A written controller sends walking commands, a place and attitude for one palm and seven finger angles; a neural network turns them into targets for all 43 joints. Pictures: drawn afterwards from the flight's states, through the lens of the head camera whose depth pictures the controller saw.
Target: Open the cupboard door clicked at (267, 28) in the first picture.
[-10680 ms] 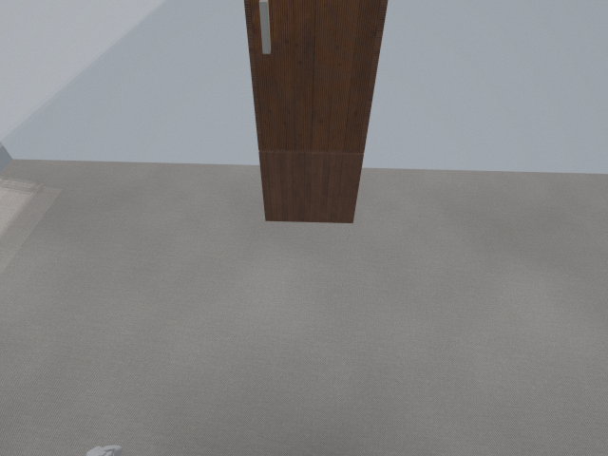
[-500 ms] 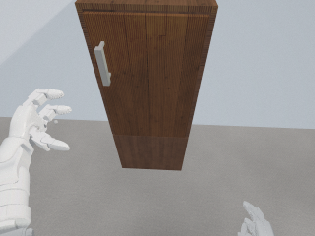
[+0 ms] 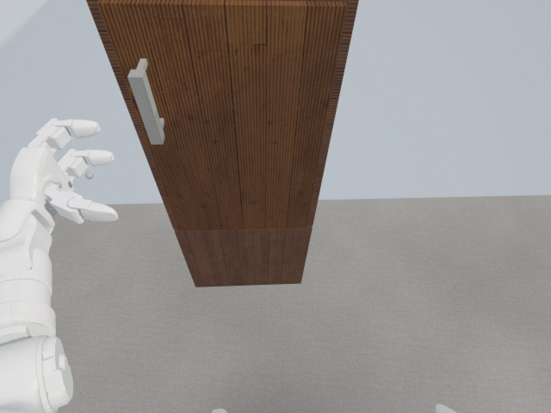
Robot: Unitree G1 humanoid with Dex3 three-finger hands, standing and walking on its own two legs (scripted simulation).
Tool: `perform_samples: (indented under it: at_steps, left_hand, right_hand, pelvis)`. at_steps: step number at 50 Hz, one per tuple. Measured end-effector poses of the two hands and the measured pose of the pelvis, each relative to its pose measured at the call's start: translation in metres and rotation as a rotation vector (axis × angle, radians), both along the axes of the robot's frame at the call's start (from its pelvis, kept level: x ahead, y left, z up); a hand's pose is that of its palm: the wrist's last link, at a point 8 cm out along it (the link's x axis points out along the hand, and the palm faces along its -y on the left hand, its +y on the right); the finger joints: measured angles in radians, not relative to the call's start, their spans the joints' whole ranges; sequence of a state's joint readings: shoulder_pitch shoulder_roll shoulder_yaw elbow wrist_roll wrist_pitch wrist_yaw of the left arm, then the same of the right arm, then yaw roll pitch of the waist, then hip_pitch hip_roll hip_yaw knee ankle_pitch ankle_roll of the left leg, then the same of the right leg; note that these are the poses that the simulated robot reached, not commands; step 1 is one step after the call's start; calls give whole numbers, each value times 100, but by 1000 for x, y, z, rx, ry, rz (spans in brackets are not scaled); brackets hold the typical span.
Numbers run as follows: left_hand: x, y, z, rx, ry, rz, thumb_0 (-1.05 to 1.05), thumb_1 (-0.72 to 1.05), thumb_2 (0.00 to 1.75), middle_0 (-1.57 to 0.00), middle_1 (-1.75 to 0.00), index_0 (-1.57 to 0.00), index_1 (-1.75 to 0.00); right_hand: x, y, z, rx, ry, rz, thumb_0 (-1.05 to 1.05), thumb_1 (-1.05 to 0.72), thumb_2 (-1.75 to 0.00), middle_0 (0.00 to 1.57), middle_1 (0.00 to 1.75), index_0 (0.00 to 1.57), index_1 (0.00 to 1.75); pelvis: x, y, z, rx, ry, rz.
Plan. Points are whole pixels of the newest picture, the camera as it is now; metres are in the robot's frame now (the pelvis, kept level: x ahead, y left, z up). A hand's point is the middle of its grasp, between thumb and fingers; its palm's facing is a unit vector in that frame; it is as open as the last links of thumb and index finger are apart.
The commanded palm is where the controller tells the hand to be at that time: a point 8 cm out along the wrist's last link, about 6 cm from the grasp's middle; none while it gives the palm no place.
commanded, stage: move the hooked fingers beside the handle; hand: left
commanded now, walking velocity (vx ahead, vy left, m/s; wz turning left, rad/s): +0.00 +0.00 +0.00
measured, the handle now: (150, 102) +0.59 +0.24 +0.12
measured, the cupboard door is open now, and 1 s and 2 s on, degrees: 0 0 0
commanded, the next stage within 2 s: slide the fingers in behind the handle in 1.82 s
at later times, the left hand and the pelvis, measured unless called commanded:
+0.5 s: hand (107, 139) +0.48 +0.27 +0.13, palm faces +0.07 -1.00 +0.00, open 13.9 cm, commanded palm +0.47 +0.32 +0.12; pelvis +0.00 +0.00 -0.01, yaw -1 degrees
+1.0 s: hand (112, 111) +0.56 +0.29 +0.12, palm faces +0.06 -1.00 +0.00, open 13.9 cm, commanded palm +0.54 +0.33 +0.12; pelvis +0.02 +0.01 -0.02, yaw -3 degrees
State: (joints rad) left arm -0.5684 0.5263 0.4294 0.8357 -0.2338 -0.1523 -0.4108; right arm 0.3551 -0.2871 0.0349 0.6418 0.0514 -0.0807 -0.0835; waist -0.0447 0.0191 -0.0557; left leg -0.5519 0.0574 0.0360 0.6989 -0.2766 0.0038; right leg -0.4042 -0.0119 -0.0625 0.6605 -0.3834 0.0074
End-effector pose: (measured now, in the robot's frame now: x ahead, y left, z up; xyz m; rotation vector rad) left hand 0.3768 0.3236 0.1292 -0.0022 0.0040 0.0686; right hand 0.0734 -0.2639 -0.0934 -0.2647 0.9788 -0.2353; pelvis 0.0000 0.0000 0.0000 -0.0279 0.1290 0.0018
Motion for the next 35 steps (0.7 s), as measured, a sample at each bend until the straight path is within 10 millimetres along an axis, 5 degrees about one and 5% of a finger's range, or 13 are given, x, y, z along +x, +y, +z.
perform_samples:
  at_steps: [15,35]
  left_hand:
    - [41,4,1,-5,1,6,-1,-50,30,-30,-120,-30,-120]
    - [119,3,-3,-8,44,9,-1,-50,30,-30,-120,-30,-120]
  right_hand:
    - [-23,-5,-6,-26,103,-42,1,-91,-90,20,30,20,30]
    - [-107,-7,-6,-62,381,-191,1,-91,-90,20,30,21,30]
  pelvis:
    - [-2,1,-6,-8,54,-4]
    - [4,2,-15,-22,175,-29]
